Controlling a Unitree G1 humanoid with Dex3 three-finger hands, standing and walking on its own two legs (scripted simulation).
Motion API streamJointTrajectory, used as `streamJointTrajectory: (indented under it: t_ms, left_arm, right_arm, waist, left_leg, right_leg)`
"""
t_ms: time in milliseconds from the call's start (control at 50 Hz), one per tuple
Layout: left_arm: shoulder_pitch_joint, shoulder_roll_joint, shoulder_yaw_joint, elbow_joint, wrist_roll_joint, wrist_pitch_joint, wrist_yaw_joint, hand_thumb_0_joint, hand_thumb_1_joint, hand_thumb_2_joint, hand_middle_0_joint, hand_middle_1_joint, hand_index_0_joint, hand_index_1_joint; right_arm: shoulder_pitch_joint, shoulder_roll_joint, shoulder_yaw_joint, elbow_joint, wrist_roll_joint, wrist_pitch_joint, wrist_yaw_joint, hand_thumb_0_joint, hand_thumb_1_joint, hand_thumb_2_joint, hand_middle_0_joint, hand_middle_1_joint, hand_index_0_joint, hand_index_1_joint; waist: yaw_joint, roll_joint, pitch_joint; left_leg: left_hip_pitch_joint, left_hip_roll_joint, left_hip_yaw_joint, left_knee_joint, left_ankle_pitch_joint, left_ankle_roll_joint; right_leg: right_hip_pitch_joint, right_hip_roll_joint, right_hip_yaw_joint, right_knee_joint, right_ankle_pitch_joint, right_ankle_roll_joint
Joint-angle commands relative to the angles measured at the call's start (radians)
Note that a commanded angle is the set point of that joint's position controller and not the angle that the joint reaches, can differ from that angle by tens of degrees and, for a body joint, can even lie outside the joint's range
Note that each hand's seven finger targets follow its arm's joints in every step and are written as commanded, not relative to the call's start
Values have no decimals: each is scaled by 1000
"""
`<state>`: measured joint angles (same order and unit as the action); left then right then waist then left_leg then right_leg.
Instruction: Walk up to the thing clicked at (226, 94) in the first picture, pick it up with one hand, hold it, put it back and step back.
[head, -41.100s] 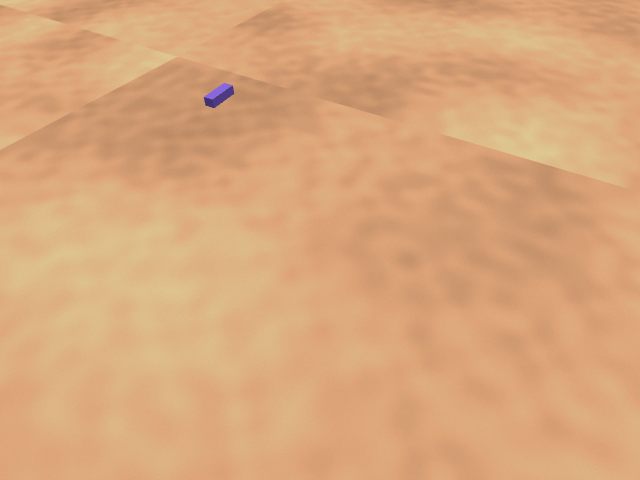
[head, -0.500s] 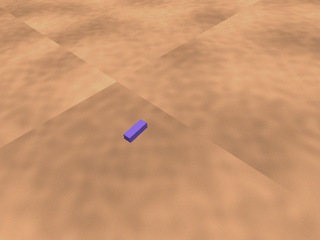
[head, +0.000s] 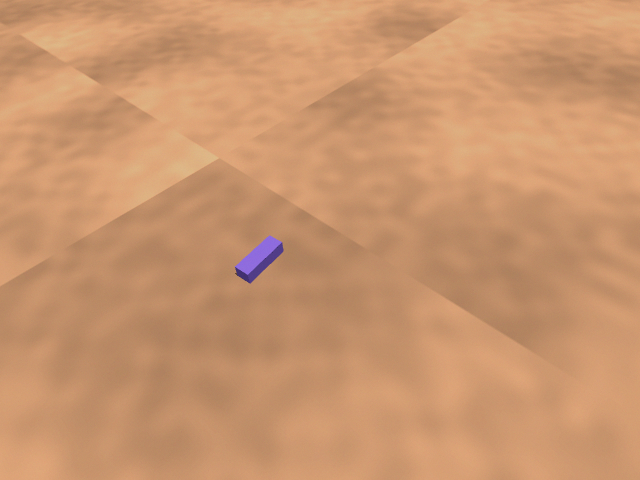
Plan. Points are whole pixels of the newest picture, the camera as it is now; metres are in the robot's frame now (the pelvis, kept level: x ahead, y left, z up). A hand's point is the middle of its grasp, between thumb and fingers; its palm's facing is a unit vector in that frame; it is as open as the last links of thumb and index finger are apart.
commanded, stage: step back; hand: left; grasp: from above
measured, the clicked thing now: (260, 258) +1.06 +0.27 -0.73
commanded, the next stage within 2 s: stand in 0.28 s
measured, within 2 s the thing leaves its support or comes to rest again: neither
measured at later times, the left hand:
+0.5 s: hand out of the picture +0.13 +0.28 -0.14, palm faces +0.00 -0.95 -0.33, open 7.4 cm
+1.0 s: hand out of the picture +0.08 +0.28 -0.13, palm faces -0.03 -0.94 -0.35, open 7.4 cm
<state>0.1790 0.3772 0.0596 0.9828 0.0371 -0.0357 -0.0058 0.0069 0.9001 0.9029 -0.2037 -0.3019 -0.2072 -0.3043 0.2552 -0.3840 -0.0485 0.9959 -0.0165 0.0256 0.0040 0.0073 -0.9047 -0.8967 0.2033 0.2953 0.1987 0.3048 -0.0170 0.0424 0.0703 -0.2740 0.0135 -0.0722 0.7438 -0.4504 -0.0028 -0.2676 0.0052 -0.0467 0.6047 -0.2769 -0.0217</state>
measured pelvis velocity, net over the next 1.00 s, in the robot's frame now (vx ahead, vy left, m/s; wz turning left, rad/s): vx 0.02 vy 0.02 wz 0.01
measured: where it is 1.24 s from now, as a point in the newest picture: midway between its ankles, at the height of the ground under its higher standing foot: outside the picture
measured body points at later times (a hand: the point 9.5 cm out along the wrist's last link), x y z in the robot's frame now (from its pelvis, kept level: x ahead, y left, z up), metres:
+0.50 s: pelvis +0.04 +0.03 +0.02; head +0.05 +0.04 +0.47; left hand +0.13 +0.33 -0.12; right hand +0.14 -0.27 -0.11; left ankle +0.03 +0.15 -0.73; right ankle +0.03 -0.11 -0.73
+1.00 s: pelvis +0.02 +0.02 +0.02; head +0.03 +0.02 +0.47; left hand +0.09 +0.33 -0.11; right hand +0.09 -0.28 -0.11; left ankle +0.03 +0.15 -0.73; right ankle +0.03 -0.11 -0.73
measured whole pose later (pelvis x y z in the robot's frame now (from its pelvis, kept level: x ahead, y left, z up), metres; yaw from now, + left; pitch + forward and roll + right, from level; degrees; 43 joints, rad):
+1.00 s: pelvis +0.02 +0.02 +0.02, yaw +0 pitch -3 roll +0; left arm 0.11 0.36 0.00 1.16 0.02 -0.01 -0.01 0.01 0.90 0.90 -0.20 -0.30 -0.21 -0.30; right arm 0.10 -0.35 0.00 1.15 -0.01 0.00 0.02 0.00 -0.91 -0.90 0.20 0.30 0.20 0.30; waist 0.00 0.01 0.05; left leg -0.11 0.02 -0.01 0.32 -0.17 -0.02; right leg -0.11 -0.04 -0.03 0.32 -0.17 0.02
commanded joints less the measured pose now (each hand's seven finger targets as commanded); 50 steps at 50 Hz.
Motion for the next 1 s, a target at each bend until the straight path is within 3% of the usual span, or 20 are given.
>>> streamJointTrajectory:
  t_ms: [0,20,80,120,160,180,200,220,240,260,300,320,340,440,580,660,760,800,920,980]
  left_arm:
    - [-105,269,61,-95,-7,-24,21,0,900,900,-200,-300,-200,-300]
    - [-103,254,53,-91,-10,-26,22,0,900,900,-200,-300,-200,-300]
    - [-84,264,56,-69,-10,-28,22,0,900,900,-200,-300,-200,-300]
    - [-122,258,53,-71,-15,-18,20,0,900,900,-200,-300,-200,-300]
    - [-137,237,46,-67,-24,-7,19,0,900,900,-200,-300,-200,-300]
    - [-129,213,38,-72,-29,-4,19,0,900,900,-200,-300,-200,-300]
    - [-115,184,31,-73,-38,-3,19,0,900,900,-200,-300,-200,-300]
    - [-117,164,25,-63,-49,3,18,0,900,900,-200,-300,-200,-300]
    - [-129,181,29,-37,-47,7,21,0,900,900,-200,-300,-200,-300]
    - [-95,150,7,-9,-52,8,18,0,900,900,-200,-300,-200,-300]
    - [-121,175,8,7,-39,-2,11,0,900,900,-200,-300,-200,-300]
    - [-122,181,9,18,-37,-2,11,0,900,900,-200,-300,-200,-300]
    - [-115,175,5,26,-38,-2,12,0,900,900,-200,-300,-200,-300]
    - [-134,176,-12,56,-37,-3,12,0,900,900,-200,-300,-200,-300]
    - [-145,177,-20,86,-31,-5,15,0,900,900,-200,-300,-200,-300]
    - [-148,184,-21,97,-31,-3,13,0,900,900,-200,-300,-200,-300]
    - [-137,182,-22,111,-26,-3,10,0,900,900,-200,-300,-200,-300]
    - [-135,188,-18,112,-27,-3,9,0,900,900,-200,-300,-200,-300]
    - [-131,197,-17,108,-24,-4,9,0,900,900,-200,-300,-200,-300]
    - [-131,201,-16,102,-26,-6,9,0,900,900,-200,-300,-200,-300]
  right_arm:
    - [-5,-184,-37,-52,10,-33,-15,0,-900,-900,200,300,200,300]
    - [-11,-179,-33,-39,10,-36,-13,0,-900,-900,200,300,200,300]
    - [-4,-166,-28,-29,5,-40,-12,0,-900,-900,200,300,200,300]
    - [4,-154,-27,-13,1,-47,-13,0,-900,-900,200,300,200,300]
    - [21,-151,-35,7,-8,-56,-16,0,-900,-900,200,300,200,300]
    - [17,-171,-43,11,-12,-60,-19,0,-900,-900,200,300,200,300]
    - [-2,-207,-50,2,-17,-65,-23,0,-900,-900,200,300,200,300]
    - [-88,-234,-46,-19,-8,-68,-22,0,-900,-900,200,300,200,300]
    - [-140,-251,-43,-24,-3,-64,-17,0,-900,-900,200,300,200,300]
    - [-189,-217,-28,-17,-4,-75,-13,0,-900,-900,200,300,200,300]
    - [-171,-190,-18,-11,6,-79,-14,0,-900,-900,200,300,200,300]
    - [-147,-188,-13,4,7,-81,-15,0,-900,-900,200,300,200,300]
    - [-155,-194,-16,14,8,-82,-16,0,-900,-900,200,300,200,300]
    - [-194,-182,-8,33,14,-77,-17,0,-900,-900,200,300,200,300]
    - [-232,-179,-4,52,15,-66,-16,0,-900,-900,200,300,200,300]
    - [-239,-174,0,64,12,-64,-12,0,-900,-900,200,300,200,300]
    - [-249,-172,2,74,12,-61,-5,0,-900,-900,200,300,200,300]
    - [-251,-174,1,78,9,-62,-3,0,-900,-900,200,300,200,300]
    - [-234,-171,0,86,6,-59,2,0,-900,-900,200,300,200,300]
    - [-225,-168,3,89,5,-62,1,0,-900,-900,200,300,200,300]
  waist:
    - [17,-155,10]
    - [21,-166,4]
    - [34,-208,-29]
    - [14,-220,-53]
    - [-3,-182,-83]
    - [3,-135,-112]
    - [22,-28,-140]
    - [49,27,-131]
    - [50,56,-93]
    - [79,8,-76]
    - [41,10,-110]
    - [28,22,-118]
    - [35,30,-133]
    - [23,16,-152]
    - [17,-36,-146]
    - [15,-30,-110]
    - [17,-35,-55]
    - [21,-35,-46]
    - [20,-68,-47]
    - [19,-52,-86]
  left_leg:
    - [-95,16,-45,94,-98,7]
    - [-103,1,-43,97,-57,11]
    - [-68,1,13,6,2,-1]
    - [8,-4,78,-149,62,0]
    - [91,-12,75,-313,272,6]
    - [142,30,21,-325,415,25]
    - [157,137,-105,-328,559,62]
    - [84,206,-188,-346,524,125]
    - [-19,222,-190,-342,457,160]
    - [-6,205,-186,-368,458,120]
    - [59,138,-79,-353,519,54]
    - [81,132,-68,-359,557,42]
    - [108,126,-57,-353,582,34]
    - [201,128,-28,-370,674,28]
    - [218,127,-6,-410,618,28]
    - [199,121,-4,-448,522,20]
    - [155,110,-13,-501,322,14]
    - [148,109,-16,-509,292,15]
    - [120,103,-21,-505,237,15]
    - [154,110,-21,-497,305,16]
  right_leg:
    - [-28,-337,394,-315,-87,-191]
    - [-13,-296,320,-303,-15,-165]
    - [27,-278,254,-241,186,-143]
    - [26,-252,186,-184,277,-129]
    - [38,-214,134,-90,354,-79]
    - [29,-188,112,-32,365,-46]
    - [8,-127,65,38,294,-10]
    - [21,-53,28,23,74,12]
    - [99,-47,35,-20,-55,6]
    - [127,-76,92,-108,29,13]
    - [169,-121,104,-137,230,0]
    - [175,-120,103,-135,275,0]
    - [189,-124,98,-153,304,0]
    - [198,-129,89,-214,388,3]
    - [220,-141,86,-272,396,15]
    - [205,-142,92,-304,313,15]
    - [152,-135,95,-351,143,19]
    - [150,-136,97,-351,128,18]
    - [137,-139,107,-370,27,14]
    - [151,-145,111,-355,102,8]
